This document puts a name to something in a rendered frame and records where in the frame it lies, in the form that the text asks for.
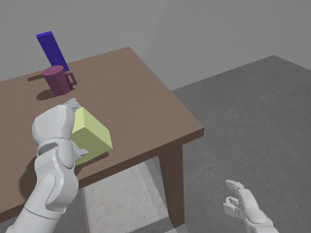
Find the right robot hand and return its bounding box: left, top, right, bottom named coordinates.
left=224, top=180, right=259, bottom=221

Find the left robot forearm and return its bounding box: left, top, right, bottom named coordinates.
left=5, top=138, right=79, bottom=233

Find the table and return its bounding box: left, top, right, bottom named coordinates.
left=0, top=47, right=205, bottom=228

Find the sponge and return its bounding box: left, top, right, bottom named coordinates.
left=70, top=107, right=113, bottom=166

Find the left robot hand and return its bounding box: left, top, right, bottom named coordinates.
left=32, top=97, right=89, bottom=161

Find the right robot forearm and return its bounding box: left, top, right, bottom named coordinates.
left=243, top=208, right=279, bottom=233

